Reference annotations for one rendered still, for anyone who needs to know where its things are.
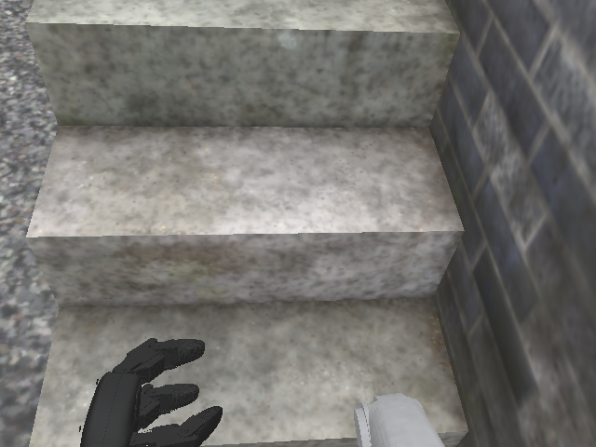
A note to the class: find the right robot thigh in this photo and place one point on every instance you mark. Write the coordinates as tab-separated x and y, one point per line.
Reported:
394	420

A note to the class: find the left robot hand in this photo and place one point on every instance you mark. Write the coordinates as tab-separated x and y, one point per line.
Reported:
120	406

